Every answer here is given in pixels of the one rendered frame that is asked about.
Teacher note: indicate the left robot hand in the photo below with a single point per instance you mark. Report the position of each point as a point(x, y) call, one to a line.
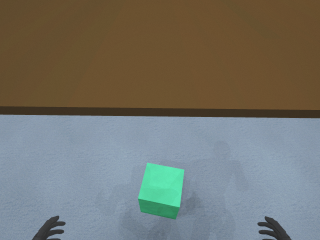
point(44, 232)

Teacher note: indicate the carton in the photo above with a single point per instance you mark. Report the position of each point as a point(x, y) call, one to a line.
point(161, 190)

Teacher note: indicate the right robot hand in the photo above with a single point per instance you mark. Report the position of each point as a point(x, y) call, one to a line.
point(278, 232)

